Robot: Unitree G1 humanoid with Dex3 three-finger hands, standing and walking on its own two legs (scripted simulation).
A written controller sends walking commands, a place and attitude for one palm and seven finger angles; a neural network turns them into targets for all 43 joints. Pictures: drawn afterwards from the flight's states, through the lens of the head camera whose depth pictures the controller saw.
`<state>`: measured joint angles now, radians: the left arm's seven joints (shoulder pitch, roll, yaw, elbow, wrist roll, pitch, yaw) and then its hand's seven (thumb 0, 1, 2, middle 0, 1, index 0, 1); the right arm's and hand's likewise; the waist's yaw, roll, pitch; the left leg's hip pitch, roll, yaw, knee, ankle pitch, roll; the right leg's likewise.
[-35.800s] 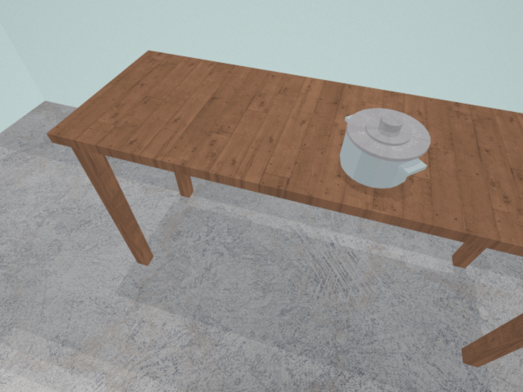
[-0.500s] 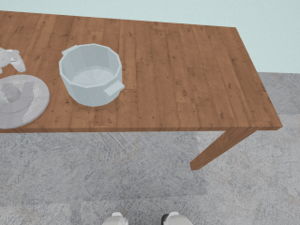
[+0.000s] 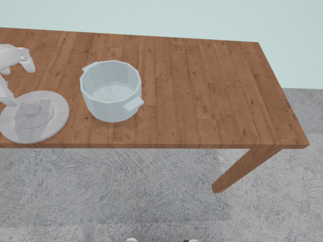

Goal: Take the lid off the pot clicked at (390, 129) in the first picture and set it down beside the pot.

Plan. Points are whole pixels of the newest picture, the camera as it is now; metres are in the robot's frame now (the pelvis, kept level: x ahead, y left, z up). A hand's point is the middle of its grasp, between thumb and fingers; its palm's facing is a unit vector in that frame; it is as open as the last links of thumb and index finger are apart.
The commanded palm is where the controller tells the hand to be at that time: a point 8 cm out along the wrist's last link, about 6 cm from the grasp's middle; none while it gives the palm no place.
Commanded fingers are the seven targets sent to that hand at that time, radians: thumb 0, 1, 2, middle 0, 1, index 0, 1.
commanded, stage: raise the empty hand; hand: left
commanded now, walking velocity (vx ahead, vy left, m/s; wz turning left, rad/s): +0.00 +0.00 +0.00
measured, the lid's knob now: (31, 109) +0.46 +0.35 +0.00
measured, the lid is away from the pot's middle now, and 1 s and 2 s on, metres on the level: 0.22 0.22 0.22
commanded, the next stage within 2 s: draw the hand back to the body in 0.58 s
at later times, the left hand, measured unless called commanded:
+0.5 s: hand out of the picture +0.45 +0.35 +0.17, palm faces -0.37 -0.10 -0.92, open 10.9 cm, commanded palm +0.49 +0.34 +0.23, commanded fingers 0.00 0.07 0.48 -0.29 -0.96 -0.29 -0.96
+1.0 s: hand out of the picture +0.43 +0.35 +0.16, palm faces -0.37 -0.08 -0.93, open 10.9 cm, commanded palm +0.43 +0.33 +0.22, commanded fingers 0.00 0.07 0.48 -0.29 -0.96 -0.29 -0.96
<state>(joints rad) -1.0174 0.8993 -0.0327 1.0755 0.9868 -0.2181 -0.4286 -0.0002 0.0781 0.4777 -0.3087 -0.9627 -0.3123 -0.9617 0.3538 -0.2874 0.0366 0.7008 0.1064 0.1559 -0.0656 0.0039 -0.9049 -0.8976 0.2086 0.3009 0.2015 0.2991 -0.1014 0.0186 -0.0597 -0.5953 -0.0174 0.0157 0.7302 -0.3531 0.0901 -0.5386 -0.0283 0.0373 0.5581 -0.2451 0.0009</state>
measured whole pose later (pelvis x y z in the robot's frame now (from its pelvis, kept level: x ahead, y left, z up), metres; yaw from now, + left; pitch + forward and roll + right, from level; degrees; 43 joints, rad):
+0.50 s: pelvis +0.01 +0.01 +0.01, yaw +0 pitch +10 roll -4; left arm -1.11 0.90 -0.08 1.08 0.96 -0.16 -0.49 0.00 0.08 0.48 -0.31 -0.96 -0.31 -0.96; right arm 0.35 -0.29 0.03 0.71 0.11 0.14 -0.05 0.00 -0.91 -0.90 0.21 0.30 0.20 0.30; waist -0.09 0.01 -0.05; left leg -0.50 -0.04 0.02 0.64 -0.32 0.10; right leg -0.44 -0.05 0.04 0.46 -0.21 0.00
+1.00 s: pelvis +0.01 +0.00 +0.01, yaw +1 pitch +9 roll -3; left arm -0.96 0.87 -0.03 0.91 0.93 -0.16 -0.50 0.00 0.08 0.48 -0.31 -0.96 -0.31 -0.96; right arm 0.32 -0.28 0.01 0.67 0.09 0.19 -0.02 0.01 -0.91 -0.90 0.21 0.30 0.20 0.30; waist -0.06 0.02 -0.05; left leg -0.46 -0.04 0.01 0.60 -0.30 0.10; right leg -0.40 -0.06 0.02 0.44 -0.20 0.00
